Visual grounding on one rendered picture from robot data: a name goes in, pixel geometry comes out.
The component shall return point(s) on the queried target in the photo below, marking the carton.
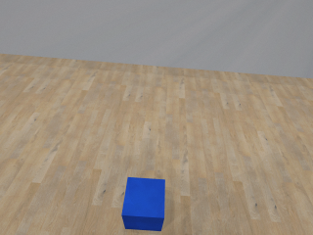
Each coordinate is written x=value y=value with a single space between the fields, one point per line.
x=144 y=204

